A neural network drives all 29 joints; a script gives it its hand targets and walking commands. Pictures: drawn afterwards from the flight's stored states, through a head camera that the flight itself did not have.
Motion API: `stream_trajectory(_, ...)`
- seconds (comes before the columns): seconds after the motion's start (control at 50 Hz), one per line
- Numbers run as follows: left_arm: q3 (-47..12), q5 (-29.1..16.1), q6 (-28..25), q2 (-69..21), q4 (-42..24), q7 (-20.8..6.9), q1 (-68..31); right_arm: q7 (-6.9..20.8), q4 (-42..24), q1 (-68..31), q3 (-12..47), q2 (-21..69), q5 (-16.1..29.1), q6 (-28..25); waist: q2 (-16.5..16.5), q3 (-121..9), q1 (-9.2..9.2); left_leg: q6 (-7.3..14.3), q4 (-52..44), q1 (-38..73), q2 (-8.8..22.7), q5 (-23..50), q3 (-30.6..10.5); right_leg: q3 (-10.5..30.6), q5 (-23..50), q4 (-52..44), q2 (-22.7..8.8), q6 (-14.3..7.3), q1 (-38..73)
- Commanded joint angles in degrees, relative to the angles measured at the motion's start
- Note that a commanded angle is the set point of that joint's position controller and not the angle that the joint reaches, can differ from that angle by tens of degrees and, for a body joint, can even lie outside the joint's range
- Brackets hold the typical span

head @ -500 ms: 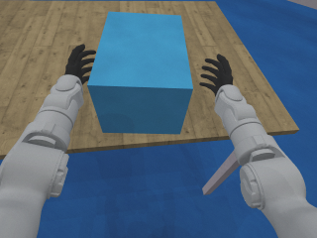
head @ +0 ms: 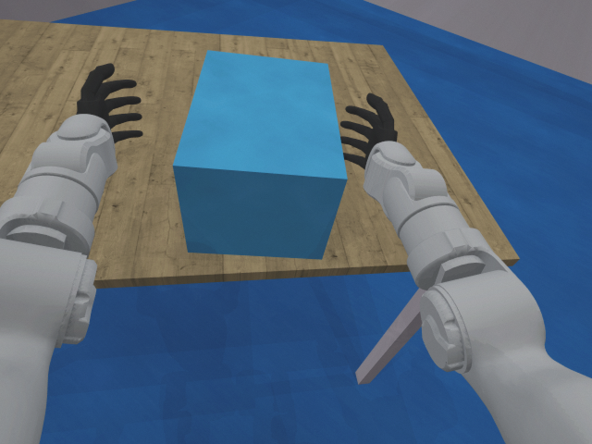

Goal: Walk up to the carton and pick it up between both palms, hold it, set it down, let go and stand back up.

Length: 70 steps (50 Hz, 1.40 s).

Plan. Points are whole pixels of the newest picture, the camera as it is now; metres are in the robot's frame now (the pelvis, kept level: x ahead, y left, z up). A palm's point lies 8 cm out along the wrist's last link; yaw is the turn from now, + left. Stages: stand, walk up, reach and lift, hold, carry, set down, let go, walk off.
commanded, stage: set down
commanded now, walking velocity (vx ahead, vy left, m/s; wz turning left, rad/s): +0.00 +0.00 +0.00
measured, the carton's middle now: (262, 151) +0.55 +0.04 +0.10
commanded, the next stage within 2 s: none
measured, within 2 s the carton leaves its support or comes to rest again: neither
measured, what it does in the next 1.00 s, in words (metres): stands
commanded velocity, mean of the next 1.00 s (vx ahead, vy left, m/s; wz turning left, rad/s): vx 0.00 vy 0.00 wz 0.00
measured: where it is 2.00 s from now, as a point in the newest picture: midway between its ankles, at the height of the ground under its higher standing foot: outside the picture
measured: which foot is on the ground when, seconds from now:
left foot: down 0.00-1.00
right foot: down 0.00-1.00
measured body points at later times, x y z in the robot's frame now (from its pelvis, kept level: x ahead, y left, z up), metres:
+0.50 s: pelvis +0.03 +0.00 +0.02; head +0.06 +0.02 +0.47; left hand +0.43 +0.22 +0.12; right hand +0.41 -0.17 +0.12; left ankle +0.05 +0.12 -0.73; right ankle +0.02 -0.10 -0.73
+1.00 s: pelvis +0.02 +0.02 +0.02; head +0.02 +0.04 +0.47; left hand +0.36 +0.25 +0.11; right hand +0.35 -0.15 +0.11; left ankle +0.05 +0.12 -0.73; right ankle +0.02 -0.10 -0.73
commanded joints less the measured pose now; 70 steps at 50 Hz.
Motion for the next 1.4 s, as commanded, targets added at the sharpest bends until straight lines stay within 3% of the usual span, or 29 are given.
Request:
stream_trajectory(0.0, 3.28, 1.6, 0.25, 6.7, -18.78, -1.48, -33.75, -1.63, -14.04, -30.13, -4.87, -15.46, -2.68, -3.15, 15.39, -39.38, -0.9, -3.24, -0.1, 35.0, -1.14, 14.52, -0.23, 2.55, 15.09, -3.82, 1.04, 0.92, 14.76)
stream_trajectory(0.04, 7.32, 5.35, 3.01, 5.54, -24.76, -2.39, -26.45, -2.2, -16.63, -23.86, -3.13, -15.75, -2.01, -3.64, 15.54, -38.01, 0.52, -3.88, 0.17, 38.83, -1.27, 22.5, 0.07, 2.37, 20.53, -4.61, 1.83, 1.34, 19.28)
stream_trajectory(0.14, 9.04, 7.65, 5.94, 2.8, -34.82, -0.82, -24.56, -0.54, -24.11, -21.8, -3.37, -16.1, -0.34, -3.82, 18.6, -34.54, 1.93, -5.49, -1.14, 41.35, -0.72, 22.35, -0.1, 0.8, 14.6, -7.17, 2.58, 0.91, 16.27)
stream_trajectory(0.2, 12.8, 8.98, 9.35, 3.91, -40.01, -1.02, -17.48, -0.45, -27.17, -16.59, -1.04, -16.89, 0.77, -3.15, 16.61, -33.86, 2.33, -5.28, -0.16, 42.62, -0.87, 25.99, 0.64, 1.43, 18.09, -7.19, 2.94, 1.54, 19.63)
stream_trajectory(0.26, 18.35, 14.87, 14.04, 0.83, -45.62, -4.95, 5.24, -2.07, -31.78, 3.34, 5.52, -12.49, 2.38, -2.9, 9.35, -23.14, 4.82, -3.13, -2.76, 41.95, -2.43, 29.38, 2.56, 2.39, 31.0, -7.79, 3.22, 3.85, 33.02)
stream_trajectory(0.28, 20.11, 14.62, 14.77, 4.08, -48.62, -5.24, -3.69, -2.64, -38.2, -6.8, 3.32, -14.21, 2.46, -2.46, 8.36, -23.11, 5.19, -2.37, -3.5, 37.43, -3.07, 25.2, 3.28, 2.8, 29.53, -6.57, 2.76, 4.67, 34.18)
stream_trajectory(0.3, 21.1, 17.23, 15.48, 0.6, -50.25, -5.79, 12.43, -2.41, -38.57, 9.57, 6.89, -10.51, 3.4, -2.73, 6.74, -18.28, 6.01, -2.32, -4.58, 39.01, -2.95, 27.17, 2.67, 2.42, 33.31, -6.55, 2.92, 5.49, 38.07)
stream_trajectory(0.34, 21.19, 15.2, 14.55, 3.27, -57.61, -5.4, 0.07, -1.85, -47.4, -1.81, 2.22, -12.34, 2.35, -2.26, 7.03, -18.07, 6.32, -2.11, -5.65, 34.34, -3.3, 20.91, 3.65, 2.41, 25.04, -5.76, 2.3, 5.58, 34.72)
stream_trajectory(0.38, 20.5, 13.17, 14.07, 3.54, -60.67, -5.05, 3.66, -0.75, -50.64, 4.54, 0.16, -11.62, -0.74, -1.23, 5.4, -18.96, 3.99, -1.96, -5.39, 37.56, -3.24, 18.09, 3.56, 2.63, 20.0, -7.22, 1.92, 4.86, 31.93)
stream_trajectory(0.48, 23.36, 13.64, 13.4, 2.0, -72.73, -6.79, 20.55, -1.09, -63.87, 20.6, -0.9, -8.27, -3.06, -2.19, 3.65, -21.85, 5.64, -0.63, -4.5, 41.88, -3.75, 21.77, 3.84, 4.52, 33.57, -5.73, 1.19, 5.43, 38.97)
stream_trajectory(0.54, 22.67, 12.36, 13.23, 2.29, -75.14, -6.49, 18.66, -0.55, -68.55, 18.13, -1.6, -7.8, -3.76, -1.47, 4.2, -19.91, 6.62, 0.3, -4.83, 38.75, -3.59, 17.34, 3.64, 4.74, 28.22, -5.58, 0.79, 5.38, 36.38)
stream_trajectory(0.56, 22.22, 11.41, 13.41, 3.77, -75.27, -6.15, 12.64, -0.19, -69.11, 12.26, -2.64, -9.4, -3.83, -0.9, 5.67, -19.34, 7.34, 0.1, -5.41, 36.18, -3.51, 15.14, 4.24, 5.7, 24.35, -5.62, 0.02, 5.04, 35.1)
stream_trajectory(0.6, 21.25, 12.41, 12.68, -1.24, -77.18, -5.93, 28.24, 0.79, -68.44, 27.69, 0.36, -6.03, -3.38, -1.65, 5.43, -16.44, 6.85, -0.09, -5.55, 40.23, -2.99, 16.96, 3.47, 5.62, 24.68, -6.89, 0.6, 4.29, 36.36)
stream_trajectory(0.66, 21.59, 13.46, 12.47, -0.87, -79.8, -6.68, 31.03, 0.76, -70.31, 29.97, 0.64, -6.95, -3.45, -3.01, 7.34, -15.4, 7.12, -0.42, -4.97, 41.01, -3.32, 20.65, 4.11, 5.72, 29.07, -6.77, 0.05, 4.33, 36.95)
stream_trajectory(0.78, 21.31, 13.47, 15.63, -1.1, -80.17, -5.57, 30.92, 1.82, -64.28, 32.59, -2.07, -7.79, -5.54, 1.63, 7.69, -3.66, 5.4, -0.56, -9.08, 37.36, -1.85, 7.9, 2.95, 5.94, 8.94, -9.48, -0.51, 3.17, 30.59)
stream_trajectory(0.8, 20.13, 11.43, 16.46, 0.48, -80.36, -5.27, 20.72, 2.01, -66.31, 23.08, -4.19, -9.41, -5.96, 2.72, 8.03, -5.53, 4.73, -0.58, -9.07, 33.68, -1.67, 4.19, 2.93, 5.96, 4.82, -9.19, -0.65, 2.71, 28.66)
stream_trajectory(0.82, 20.39, 13.33, 16.08, -2.81, -80.02, -4.76, 33.07, 2.61, -64.23, 35.09, -1.91, -6.98, -5.02, 2.59, 7.68, -3.45, 5.8, -0.05, -9.55, 36.53, -1.27, 4.78, 2.05, 5.97, 5.47, -9.21, -0.48, 2.66, 31.29)
stream_trajectory(0.96, 18.98, 14.45, 16.9, -6.66, -82.09, -5.5, 42.43, 3.59, -67.89, 40.75, -0.31, -6.97, -4.82, 1.74, 7.99, -2.83, 4.93, -1.58, -9.2, 39.62, -0.78, 12.45, 1.5, 5.7, 8.61, -10.17, 0.23, 1.6, 33.32)
stream_trajectory(1.0, 18.0, 13.29, 16.57, -5.07, -83.41, -5.43, 36.74, 3.36, -71.25, 35.05, -1.92, -9.19, -6.51, 1.46, 6.63, -1.19, 3.77, -1.76, -9.78, 37.9, -0.4, 7.9, 0.89, 5.14, 3.96, -9.64, -0.06, 1.64, 31.62)
stream_trajectory(1.12, 15.41, 11.06, 13.3, -6.21, -88.43, -2.05, 36.74, 6.63, -76.61, 34.19, -2.9, -7.81, -7.79, 0.65, 6.94, -2.88, 6.08, -1.08, -11.85, 35.41, 0.86, -1.27, -1.57, 5.17, -2.55, -8.58, -0.35, 0.62, 29.42)
stream_trajectory(1.14, 14.62, 14.2, 13.48, -11.85, -85.15, -1.97, 52.69, 7.29, -70.88, 49.22, -1.19, -5.09, -9.13, 0.34, 6.57, 0.61, 6.05, -1.43, -12.49, 38.88, 1.06, 1.7, -2.09, 4.94, 0.56, -9.26, -0.19, 0.54, 32.81)
stream_trajectory(1.16, 14.46, 12.4, 13.01, -8.11, -90.1, -2.37, 43.1, 7.08, -74.98, 41.31, -2.89, -6.71, -10.18, -0.23, 7.71, -1.52, 5.52, -1.56, -12.0, 37.11, 0.41, 2.88, -0.7, 5.68, 0.09, -9.48, -0.19, 0.42, 31.28)
stream_trajectory(1.22, 15.21, 17.4, 16.06, -12.1, -82.91, -3.52, 58.83, 6.97, -64.69, 55.02, 0.23, -7.96, -10.54, 0.86, 6.95, 6.26, 4.73, -2.55, -10.86, 42.27, 0.11, 10.25, -0.39, 5.34, 4.31, -11.16, 0.27, 0.33, 31.22)
stream_trajectory(1.26, 17.59, 14.13, 13.96, -6.32, -98.15, -2.29, 50.53, 6.52, -79.35, 48.39, -1.36, -9.03, -7.82, -0.65, 7.21, 0.28, 6.78, -2.05, -10.05, 40.15, 0.09, 8.5, 0.24, 6.08, 2.87, -10.12, 0.42, 1.14, 30.57)
stream_trajectory(1.3, 16.77, 16.57, 14.6, -10.93, -94.87, -1.78, 66.89, 7.23, -76.66, 61.81, 2.32, -5.25, -7.24, -0.66, 6.6, 4.38, 7.95, -1.54, -10.57, 41.65, -0.61, 10.93, 0.97, 6.28, 7.2, -10.76, 0.54, 1.28, 32.99)
stream_trajectory(1.32, 15.94, 14.49, 15.22, -8.13, -95.29, -2.33, 57.42, 6.99, -80.26, 52.89, 0.0, -7.58, -8.5, -0.21, 6.31, 2.77, 6.51, -1.69, -10.29, 39.52, -1.23, 10.41, 2.26, 6.42, 5.2, -11.06, 0.41, 1.01, 31.51)
stream_trajectory(1.34, 15.97, 17.27, 17.06, -13.1, -89.55, -2.49, 69.3, 7.43, -73.65, 62.16, 1.45, -7.25, -9.29, 0.8, 6.36, 8.58, 7.14, -1.92, -10.58, 42.12, -0.69, 10.41, 1.17, 6.15, 5.36, -11.86, 0.65, 0.88, 32.36)
stream_trajectory(1.36, 16.18, 14.9, 16.22, -9.76, -95.94, -2.81, 60.43, 7.08, -81.93, 55.19, 0.08, -8.91, -8.44, 0.09, 5.45, 4.75, 6.29, -1.7, -10.36, 40.43, -0.68, 8.37, 2.33, 6.15, 3.26, -11.98, 0.57, 0.81, 30.86)
stream_trajectory(1.38, 16.85, 17.71, 16.98, -11.82, -92.1, -2.78, 68.92, 7.22, -75.93, 63.87, 1.83, -7.92, -8.25, 0.62, 5.44, 9.65, 6.51, -1.49, -11.38, 41.38, -0.49, 7.86, 1.9, 6.26, 3.67, -12.44, 0.52, 1.06, 31.25)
